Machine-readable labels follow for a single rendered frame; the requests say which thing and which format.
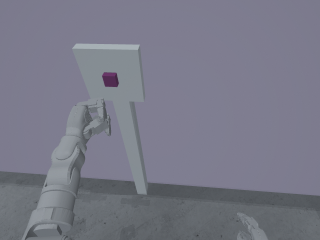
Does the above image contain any robot left hand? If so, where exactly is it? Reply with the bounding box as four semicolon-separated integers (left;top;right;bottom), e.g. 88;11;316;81
65;97;111;144

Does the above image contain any robot right hand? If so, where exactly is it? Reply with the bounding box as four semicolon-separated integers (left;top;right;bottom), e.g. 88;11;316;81
237;212;269;240

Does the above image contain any panel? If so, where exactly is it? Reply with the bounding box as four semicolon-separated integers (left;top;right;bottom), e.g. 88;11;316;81
72;43;148;195

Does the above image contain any button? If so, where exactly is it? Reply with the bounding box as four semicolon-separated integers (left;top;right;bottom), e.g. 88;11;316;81
102;72;119;87

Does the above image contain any left robot forearm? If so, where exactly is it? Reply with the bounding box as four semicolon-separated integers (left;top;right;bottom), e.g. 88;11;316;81
21;135;87;240

